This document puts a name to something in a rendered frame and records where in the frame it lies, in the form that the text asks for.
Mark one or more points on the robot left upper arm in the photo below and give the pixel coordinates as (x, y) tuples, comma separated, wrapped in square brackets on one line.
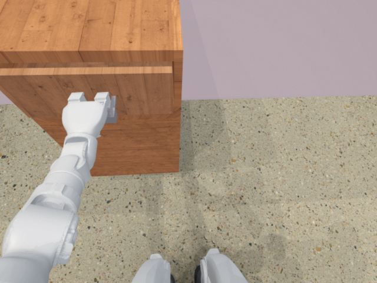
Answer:
[(42, 238)]

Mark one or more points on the right robot shin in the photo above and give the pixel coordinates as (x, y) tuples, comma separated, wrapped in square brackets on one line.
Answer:
[(212, 251)]

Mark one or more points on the left robot thigh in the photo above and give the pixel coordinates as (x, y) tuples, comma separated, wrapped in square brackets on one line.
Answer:
[(153, 271)]

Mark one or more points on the handle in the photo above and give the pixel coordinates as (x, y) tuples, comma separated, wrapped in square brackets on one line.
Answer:
[(112, 114)]

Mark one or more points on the drawer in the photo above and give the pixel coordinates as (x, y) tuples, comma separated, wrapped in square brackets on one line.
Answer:
[(42, 89)]

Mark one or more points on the cabinet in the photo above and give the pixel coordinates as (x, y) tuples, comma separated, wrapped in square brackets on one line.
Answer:
[(104, 31)]

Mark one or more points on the left robot forearm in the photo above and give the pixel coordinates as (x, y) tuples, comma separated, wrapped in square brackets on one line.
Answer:
[(66, 179)]

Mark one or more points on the robot left hand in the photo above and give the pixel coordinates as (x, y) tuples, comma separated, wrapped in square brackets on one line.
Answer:
[(82, 116)]

